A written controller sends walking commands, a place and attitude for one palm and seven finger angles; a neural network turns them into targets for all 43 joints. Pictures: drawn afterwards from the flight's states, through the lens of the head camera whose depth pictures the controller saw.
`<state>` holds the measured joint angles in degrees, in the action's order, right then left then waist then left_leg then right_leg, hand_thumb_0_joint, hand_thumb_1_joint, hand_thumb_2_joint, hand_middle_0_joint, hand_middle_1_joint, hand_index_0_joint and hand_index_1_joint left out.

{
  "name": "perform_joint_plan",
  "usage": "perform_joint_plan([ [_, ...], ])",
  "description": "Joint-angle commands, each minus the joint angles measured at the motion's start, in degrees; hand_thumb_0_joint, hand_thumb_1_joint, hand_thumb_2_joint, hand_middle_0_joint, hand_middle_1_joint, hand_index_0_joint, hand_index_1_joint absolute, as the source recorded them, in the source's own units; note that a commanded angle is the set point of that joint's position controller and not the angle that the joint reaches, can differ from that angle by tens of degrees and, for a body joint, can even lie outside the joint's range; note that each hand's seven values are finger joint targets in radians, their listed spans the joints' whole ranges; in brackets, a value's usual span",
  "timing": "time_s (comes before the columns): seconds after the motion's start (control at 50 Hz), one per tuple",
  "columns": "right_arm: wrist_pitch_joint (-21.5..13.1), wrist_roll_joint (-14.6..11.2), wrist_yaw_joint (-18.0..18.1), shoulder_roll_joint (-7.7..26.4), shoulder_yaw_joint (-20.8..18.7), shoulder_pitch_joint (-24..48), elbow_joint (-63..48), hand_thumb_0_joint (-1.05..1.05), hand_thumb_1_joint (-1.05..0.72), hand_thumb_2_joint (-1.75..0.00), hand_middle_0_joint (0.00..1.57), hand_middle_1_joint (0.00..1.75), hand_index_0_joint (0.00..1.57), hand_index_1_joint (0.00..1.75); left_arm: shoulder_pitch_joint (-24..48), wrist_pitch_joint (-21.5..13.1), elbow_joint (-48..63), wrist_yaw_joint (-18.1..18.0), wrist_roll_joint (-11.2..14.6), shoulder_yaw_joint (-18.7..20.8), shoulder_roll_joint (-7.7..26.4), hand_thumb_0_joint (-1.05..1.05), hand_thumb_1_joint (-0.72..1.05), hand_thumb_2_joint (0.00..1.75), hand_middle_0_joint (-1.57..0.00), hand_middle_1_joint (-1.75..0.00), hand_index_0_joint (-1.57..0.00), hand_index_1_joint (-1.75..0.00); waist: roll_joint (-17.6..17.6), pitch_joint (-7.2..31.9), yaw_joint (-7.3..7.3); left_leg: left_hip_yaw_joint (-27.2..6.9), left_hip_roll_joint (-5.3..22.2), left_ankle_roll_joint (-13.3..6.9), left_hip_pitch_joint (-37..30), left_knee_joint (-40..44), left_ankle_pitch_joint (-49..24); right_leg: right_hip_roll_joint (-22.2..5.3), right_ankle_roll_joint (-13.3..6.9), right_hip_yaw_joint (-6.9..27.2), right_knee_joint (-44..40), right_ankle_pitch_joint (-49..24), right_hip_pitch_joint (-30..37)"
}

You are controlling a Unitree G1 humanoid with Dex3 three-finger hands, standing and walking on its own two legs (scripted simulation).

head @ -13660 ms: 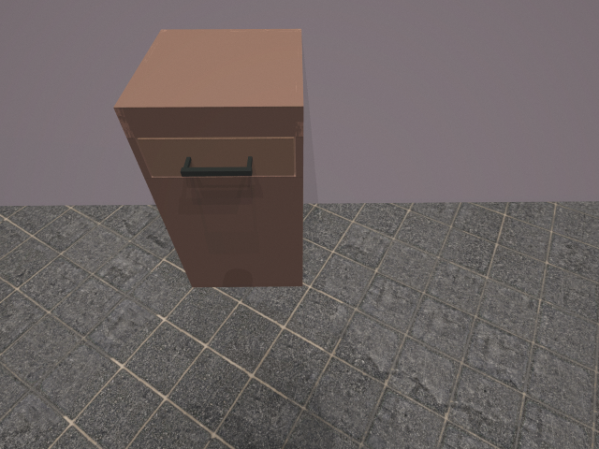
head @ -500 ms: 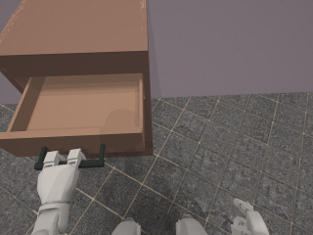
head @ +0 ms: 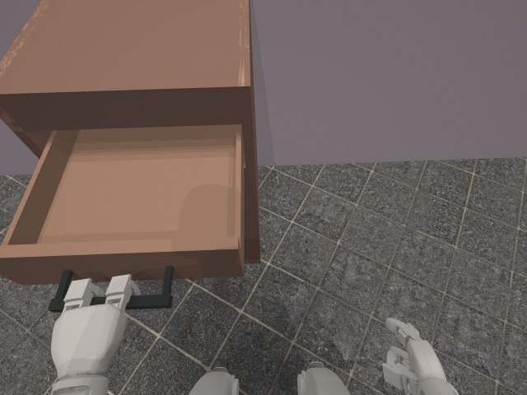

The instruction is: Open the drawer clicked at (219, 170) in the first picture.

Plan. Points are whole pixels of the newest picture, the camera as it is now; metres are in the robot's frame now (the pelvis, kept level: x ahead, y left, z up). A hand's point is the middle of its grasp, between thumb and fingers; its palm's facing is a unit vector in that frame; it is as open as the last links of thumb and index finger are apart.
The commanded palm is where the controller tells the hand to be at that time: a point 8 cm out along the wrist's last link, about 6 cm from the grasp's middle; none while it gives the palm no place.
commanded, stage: pull the drawer open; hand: left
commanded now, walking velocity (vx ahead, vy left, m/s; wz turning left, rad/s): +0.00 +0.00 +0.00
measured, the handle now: (114, 289) +0.27 +0.25 -0.03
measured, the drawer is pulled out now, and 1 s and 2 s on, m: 0.25 0.30 0.30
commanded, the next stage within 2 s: open the thumb to release the handle in 0.96 s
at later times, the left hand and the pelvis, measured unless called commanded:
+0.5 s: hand (103, 365) +0.17 +0.24 -0.05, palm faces -0.08 -0.07 -0.99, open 5.7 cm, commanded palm +0.12 +0.25 -0.01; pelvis -0.01 -0.01 -0.01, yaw +0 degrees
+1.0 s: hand (100, 379) +0.16 +0.24 -0.05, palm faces -0.07 -0.07 -1.00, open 5.7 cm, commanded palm +0.12 +0.25 -0.01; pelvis -0.02 -0.01 -0.02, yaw +1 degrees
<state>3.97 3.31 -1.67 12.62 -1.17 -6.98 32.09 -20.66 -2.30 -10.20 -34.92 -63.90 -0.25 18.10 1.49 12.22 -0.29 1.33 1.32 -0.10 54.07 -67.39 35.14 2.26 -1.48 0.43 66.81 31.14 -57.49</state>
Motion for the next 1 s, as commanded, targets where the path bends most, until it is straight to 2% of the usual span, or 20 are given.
perform_joint_plan([
  [0.0,-2.2,0.2,0.4,6.8,-2.8,2.8,-8.7,0.0,-0.9,-0.9,0.2,0.3,0.2,0.3,-15.8,0.2,7.5,-2.6,1.2,6.1,7.0,0.0,0.9,0.9,-0.4,-1.35,-0.4,-1.35,-0.3,14.3,4.24,-0.7,-2.5,-1.1,-10.2,6.6,-30.3,0.2,-2.0,-1.0,-6.7,-31.7,14.5],
  [0.06,-2.4,0.3,0.3,6.6,-2.8,2.9,-8.7,0.0,-0.9,-0.9,0.2,0.3,0.2,0.3,-16.8,-0.7,7.9,-2.5,1.4,7.3,7.8,0.0,0.9,0.9,-0.4,-1.35,-0.4,-1.35,-0.5,14.3,4.51,-0.7,-2.5,-1.1,-9.8,6.3,-29.9,0.1,-2.0,-1.1,-6.5,-31.8,14.6],
  [0.1,-2.3,0.5,0.4,6.6,-2.8,3.1,-8.7,0.0,-0.9,-0.9,0.2,0.3,0.2,0.3,-17.5,-1.2,7.7,-2.5,1.4,7.7,7.9,0.0,0.9,0.9,-0.4,-1.35,-0.4,-1.35,-2.6,14.1,4.34,-0.6,-2.7,-1.2,-8.5,6.0,-28.5,0.1,-1.9,-0.5,-6.6,-32.8,15.1],
  [0.14,-2.3,0.6,0.5,6.4,-2.6,3.5,-8.8,0.0,-0.9,-0.9,0.2,0.3,0.2,0.3,-19.0,-2.1,8.4,-2.7,1.4,9.3,9.1,0.0,0.9,0.9,-0.4,-1.35,-0.4,-1.35,-1.6,15.8,5.11,-0.4,-3.0,-1.1,-8.5,5.8,-28.7,-0.1,-2.0,0.0,-5.9,-33.3,15.7],
  [0.2,-2.3,0.7,0.5,6.3,-2.8,3.9,-8.8,0.0,-0.9,-0.9,0.2,0.3,0.2,0.3,-19.5,-2.7,8.3,-2.7,1.5,9.2,8.7,0.0,0.9,0.9,-0.4,-1.35,-0.4,-1.35,-1.4,13.6,4.86,-0.3,-3.1,-1.1,-7.2,5.7,-26.7,-0.1,-2.0,0.0,-6.3,-32.5,15.1],
  [0.26,-2.3,0.8,0.6,6.0,-2.9,4.0,-8.6,0.0,-0.9,-0.9,0.2,0.3,0.2,0.3,-20.4,-3.7,8.1,-2.9,1.5,10.9,9.6,0.0,0.9,0.9,-0.4,-1.35,-0.4,-1.35,-1.5,13.8,5.35,-0.3,-3.2,-1.2,-6.7,5.2,-26.6,0.0,-2.2,0.1,-5.9,-32.6,14.9],
  [0.34,-2.1,0.9,0.6,5.7,-2.9,4.5,-8.6,0.0,-0.9,-0.9,0.2,0.3,0.2,0.3,-22.5,-4.8,9.2,-3.0,1.6,12.1,10.0,0.0,0.9,0.9,-0.4,-1.35,-0.4,-1.35,-1.0,15.8,5.98,-0.1,-3.3,-1.2,-7.2,4.7,-27.8,0.0,-2.2,0.4,-5.2,-33.5,15.1],
  [0.4,-2.1,1.0,0.3,5.7,-3.1,4.6,-8.8,0.0,-0.9,-0.9,0.2,0.3,0.2,0.3,-22.6,-4.8,10.2,-2.8,1.5,10.8,8.9,0.0,0.9,0.9,-0.4,-1.35,-0.4,-1.35,-0.5,14.4,5.41,-0.2,-3.1,-1.2,-7.1,4.7,-27.0,0.0,-2.3,0.0,-5.5,-32.3,13.9],
  [0.46,-2.0,1.1,0.5,5.6,-3.1,4.8,-8.9,0.0,-0.9,-0.9,0.2,0.3,0.2,0.3,-22.7,-5.2,9.8,-3.0,1.4,11.8,9.7,0.0,0.9,0.9,-0.4,-1.35,-0.4,-1.35,-0.8,13.9,5.48,-0.4,-3.1,-1.2,-6.5,4.7,-25.6,0.1,-2.4,-0.1,-5.4,-30.3,13.0],
  [0.48,-1.9,1.1,0.5,5.7,-3.0,5.1,-9.1,0.0,-0.9,-0.9,0.2,0.3,0.2,0.3,-23.2,-5.3,10.3,-2.9,1.4,11.8,9.6,0.0,0.9,0.9,-0.4,-1.35,-0.4,-1.35,-1.7,14.4,5.53,-0.2,-3.2,-1.2,-6.2,4.5,-25.3,0.1,-2.3,0.2,-5.5,-30.2,13.2],
  [0.56,-2.2,1.2,0.3,5.5,-3.1,5.0,-9.4,0.0,-0.9,-0.9,0.2,0.3,0.2,0.3,-24.6,-5.7,11.7,-2.9,1.3,11.3,9.3,0.0,0.9,0.9,-0.4,-1.35,-0.4,-1.35,1.1,14.9,5.76,-0.3,-2.9,-1.2,-7.4,4.7,-26.3,0.0,-2.5,-0.5,-5.1,-29.7,12.5],
  [0.6,-2.0,1.2,0.2,5.6,-3.1,5.4,-9.7,0.0,-0.9,-0.9,0.2,0.3,0.2,0.3,-24.5,-5.6,11.9,-2.6,1.4,10.4,8.7,0.0,0.9,0.9,-0.4,-1.35,-0.4,-1.35,0.0,13.6,5.39,-0.3,-3.0,-1.2,-6.8,4.7,-24.6,0.0,-2.5,-0.3,-5.6,-28.0,11.9],
  [0.64,-2.1,1.3,0.2,5.4,-2.9,5.5,-9.8,0.0,-0.9,-0.9,0.2,0.3,0.2,0.3,-25.5,-6.0,12.3,-2.6,1.5,11.4,9.4,0.0,0.9,0.9,-0.4,-1.35,-0.4,-1.35,0.0,14.9,5.8,-0.1,-3.0,-1.2,-7.0,4.5,-24.9,0.0,-2.5,-0.3,-5.3,-27.8,11.9],
  [0.68,-1.9,1.4,0.3,5.6,-2.9,5.5,-9.8,0.0,-0.9,-0.9,0.2,0.3,0.2,0.3,-23.7,-6.1,11.9,-2.5,1.3,11.4,9.7,0.0,0.9,0.9,-0.4,-1.35,-0.4,-1.35,-1.5,13.4,5.21,-0.4,-3.0,-1.2,-5.5,4.5,-23.1,0.0,-2.4,-0.2,-5.4,-26.5,11.1],
  [0.74,-2.2,1.5,0.6,5.7,-2.9,5.6,-9.7,0.0,-0.9,-0.9,0.2,0.3,0.2,0.3,-21.7,-6.4,11.6,-2.7,0.9,11.6,9.9,0.0,0.9,0.9,-0.4,-1.35,-0.4,-1.35,-0.1,12.7,4.97,-0.3,-3.0,-1.3,-5.2,4.2,-20.9,-0.1,-2.4,-0.4,-5.5,-23.1,9.1],
  [0.76,-2.3,1.5,0.6,5.8,-3.1,5.2,-9.6,0.0,-0.9,-0.9,0.2,0.3,0.2,0.3,-20.5,-6.3,11.2,-2.8,0.9,10.9,9.3,0.0,0.9,0.9,-0.4,-1.35,-0.4,-1.35,-0.8,11.9,4.3,-0.6,-2.7,-1.5,-4.9,4.1,-20.2,-0.1,-2.4,-0.9,-5.7,-22.5,8.6],
  [0.84,-2.5,1.5,0.6,5.9,-3.1,5.0,-9.6,0.0,-0.9,-0.9,0.2,0.3,0.2,0.3,-20.4,-6.2,11.6,-3.0,0.9,11.4,9.9,0.0,0.9,0.9,-0.4,-1.35,-0.4,-1.35,0.2,14.6,4.98,-0.4,-2.8,-1.3,-5.9,4.0,-20.8,-0.2,-2.4,-0.7,-5.2,-21.9,8.6],
  [0.9,-2.4,1.3,0.7,6.0,-3.2,4.8,-9.8,0.0,-0.9,-0.9,0.2,0.3,0.2,0.3,-19.0,-5.3,12.1,-2.9,1.3,10.4,9.5,0.0,0.9,0.9,-0.4,-1.35,-0.4,-1.35,-0.5,13.7,4.23,-0.3,-2.8,-1.5,-5.2,4.0,-19.7,-0.4,-2.2,-0.6,-6.1,-21.9,9.4],
  [0.94,-2.2,1.1,1.0,5.9,-2.9,4.9,-9.7,0.0,-0.9,-0.9,0.2,0.3,0.2,0.3,-19.6,-5.2,11.2,-3.0,1.3,11.8,10.6,0.0,0.9,0.9,-0.4,-1.35,-0.4,-1.35,-0.4,14.2,4.8,-0.2,-3.1,-1.4,-5.0,4.3,-19.8,-0.3,-2.2,-0.3,-5.9,-21.7,10.0],
  [0.98,-2.1,1.0,1.2,6.1,-3.0,4.9,-9.6,0.0,-0.9,-0.9,0.2,0.3,0.2,0.3,-17.4,-4.8,11.3,-2.8,1.5,11.2,10.5,0.0,0.9,0.9,-0.4,-1.35,-0.4,-1.35,-1.6,13.5,4.28,-0.3,-2.9,-1.5,-4.1,4.4,-18.2,-0.4,-2.0,-0.2,-6.6,-20.3,9.7],
])
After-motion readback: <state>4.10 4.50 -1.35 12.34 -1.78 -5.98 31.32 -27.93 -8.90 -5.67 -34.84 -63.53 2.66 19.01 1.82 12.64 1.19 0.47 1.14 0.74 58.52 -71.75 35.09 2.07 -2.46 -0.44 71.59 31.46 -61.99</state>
